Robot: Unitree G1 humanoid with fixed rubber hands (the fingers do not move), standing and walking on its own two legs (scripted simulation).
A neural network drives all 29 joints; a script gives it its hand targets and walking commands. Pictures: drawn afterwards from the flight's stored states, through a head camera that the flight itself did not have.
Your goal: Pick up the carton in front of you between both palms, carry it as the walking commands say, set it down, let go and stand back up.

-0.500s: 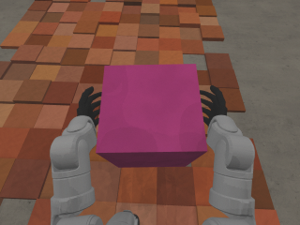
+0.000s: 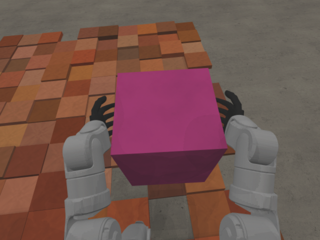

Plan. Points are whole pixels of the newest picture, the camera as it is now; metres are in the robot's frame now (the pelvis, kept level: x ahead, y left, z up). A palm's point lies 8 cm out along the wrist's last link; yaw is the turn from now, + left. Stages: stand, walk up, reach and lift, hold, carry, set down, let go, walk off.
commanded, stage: carry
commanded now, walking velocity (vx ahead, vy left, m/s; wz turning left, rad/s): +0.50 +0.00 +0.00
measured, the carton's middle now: (165, 133) +0.37 +0.03 +0.05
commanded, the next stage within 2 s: none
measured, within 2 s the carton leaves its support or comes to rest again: neither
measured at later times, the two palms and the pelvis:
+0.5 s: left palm (156, 31) +0.71 +0.08 +0.14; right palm (251, 33) +0.70 -0.22 +0.14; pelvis +0.36 -0.04 +0.00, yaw -2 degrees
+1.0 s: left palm (181, 3) +1.07 +0.00 +0.08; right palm (249, 5) +1.04 -0.30 +0.08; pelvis +0.73 -0.11 -0.02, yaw -1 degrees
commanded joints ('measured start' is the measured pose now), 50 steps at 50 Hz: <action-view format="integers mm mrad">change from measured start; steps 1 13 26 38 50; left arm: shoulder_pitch -615 -345 -494 -577 -512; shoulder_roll -818 -740 -511 -628 -681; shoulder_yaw -736 -662 -643 -615 -594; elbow -49 -157 -162 -30 -1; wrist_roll -281 -120 -226 -223 -82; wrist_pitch -56 -142 -34 8 -95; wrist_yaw -103 -39 -2 -62 -24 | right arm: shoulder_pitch -446 -398 -430 -414 -571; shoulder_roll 742 796 501 632 856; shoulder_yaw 577 869 581 630 762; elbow -39 -284 -157 -11 -99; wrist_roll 43 301 198 111 316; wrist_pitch -51 -138 -30 14 -74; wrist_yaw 20 98 -24 7 74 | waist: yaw -1 -206 31 -174 35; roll -127 171 -44 157 -365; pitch -305 -446 -347 -530 -450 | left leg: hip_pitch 127 1058 -285 1025 -95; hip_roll -94 184 -12 283 -124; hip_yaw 125 -311 -47 -607 48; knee -392 -451 320 -545 219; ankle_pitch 202 881 -142 131 -95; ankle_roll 23 230 51 341 -19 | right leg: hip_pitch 291 -527 593 -451 551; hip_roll -177 -48 -246 31 -296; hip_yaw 119 71 315 70 605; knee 1 334 -9 1054 -30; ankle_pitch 935 -44 640 -111 699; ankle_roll -81 75 -78 56 -201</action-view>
